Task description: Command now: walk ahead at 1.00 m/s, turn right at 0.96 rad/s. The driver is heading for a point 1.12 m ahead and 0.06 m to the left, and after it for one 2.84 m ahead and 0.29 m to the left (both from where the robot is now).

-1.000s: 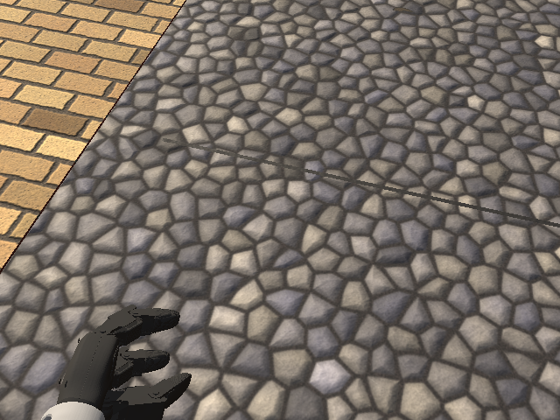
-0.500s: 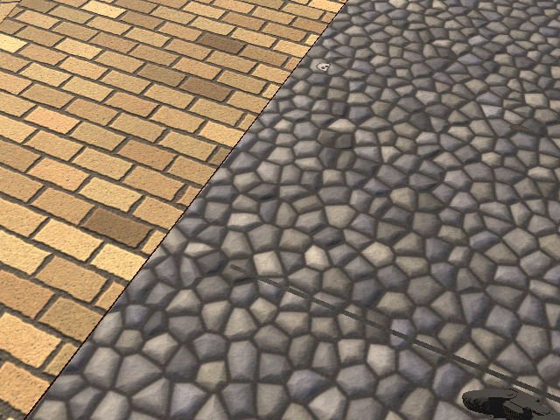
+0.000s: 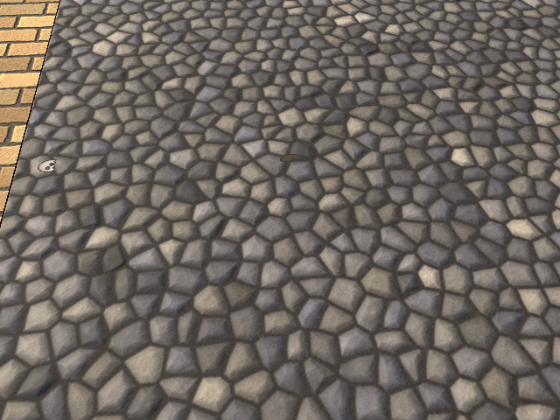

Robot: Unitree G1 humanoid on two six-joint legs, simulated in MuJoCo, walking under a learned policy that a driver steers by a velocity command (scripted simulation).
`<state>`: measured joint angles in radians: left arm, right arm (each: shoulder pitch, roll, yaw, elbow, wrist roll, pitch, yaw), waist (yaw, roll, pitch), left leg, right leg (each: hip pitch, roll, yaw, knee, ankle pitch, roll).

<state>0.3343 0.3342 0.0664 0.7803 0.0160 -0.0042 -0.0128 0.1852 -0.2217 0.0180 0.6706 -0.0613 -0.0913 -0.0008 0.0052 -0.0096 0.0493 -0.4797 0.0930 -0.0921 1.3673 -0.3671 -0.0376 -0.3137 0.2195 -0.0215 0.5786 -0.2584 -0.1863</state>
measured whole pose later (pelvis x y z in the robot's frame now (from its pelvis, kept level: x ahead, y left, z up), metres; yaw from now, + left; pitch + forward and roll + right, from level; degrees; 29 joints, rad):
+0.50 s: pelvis +0.44 +0.04 +0.02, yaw -21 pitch +2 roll +2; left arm 0.08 0.35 0.03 0.63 0.05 -0.03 -0.06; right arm 0.48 -0.32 -0.05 0.83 -0.03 -0.09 0.01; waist -0.08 -0.05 -0.02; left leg -0.12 -0.01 0.06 0.37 -0.29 0.00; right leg -0.65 0.01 0.07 1.09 -0.24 -0.07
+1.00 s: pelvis +0.85 -0.10 +0.01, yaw -2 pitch +1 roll -2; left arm 0.49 0.33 0.06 0.88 0.02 -0.11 0.00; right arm 0.05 -0.34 -0.05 0.67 -0.02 0.00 0.09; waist 0.06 0.04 0.01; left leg -0.81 0.09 0.08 0.95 0.00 0.10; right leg 0.15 0.02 -0.24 0.21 -0.38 0.01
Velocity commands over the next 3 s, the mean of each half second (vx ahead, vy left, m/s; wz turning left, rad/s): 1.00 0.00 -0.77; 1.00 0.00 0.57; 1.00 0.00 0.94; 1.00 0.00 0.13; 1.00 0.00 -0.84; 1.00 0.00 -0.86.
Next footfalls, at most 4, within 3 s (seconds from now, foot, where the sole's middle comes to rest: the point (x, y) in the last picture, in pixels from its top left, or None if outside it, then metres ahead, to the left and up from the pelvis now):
0.26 left None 0.46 0.16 -0.75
0.68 right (357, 324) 0.72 -0.19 -0.75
1.12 left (299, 192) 1.17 -0.05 -0.75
1.56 right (308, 101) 1.61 -0.09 -0.75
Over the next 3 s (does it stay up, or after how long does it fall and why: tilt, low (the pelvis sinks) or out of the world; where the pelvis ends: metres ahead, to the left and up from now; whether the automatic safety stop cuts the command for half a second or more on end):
stays up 2.59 0.31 0.02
